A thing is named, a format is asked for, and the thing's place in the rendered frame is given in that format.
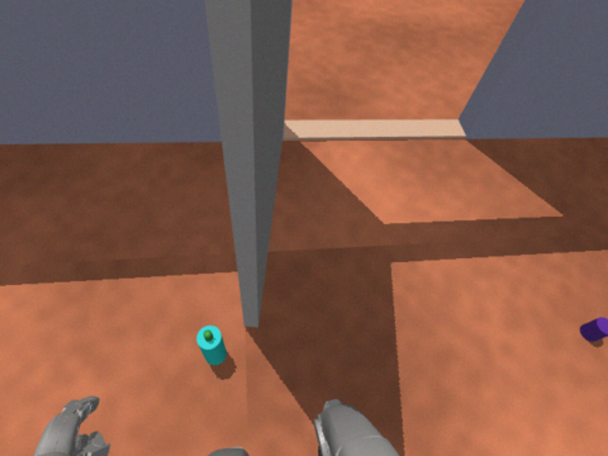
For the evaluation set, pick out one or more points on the left robot hand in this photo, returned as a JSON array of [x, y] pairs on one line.
[[61, 433]]

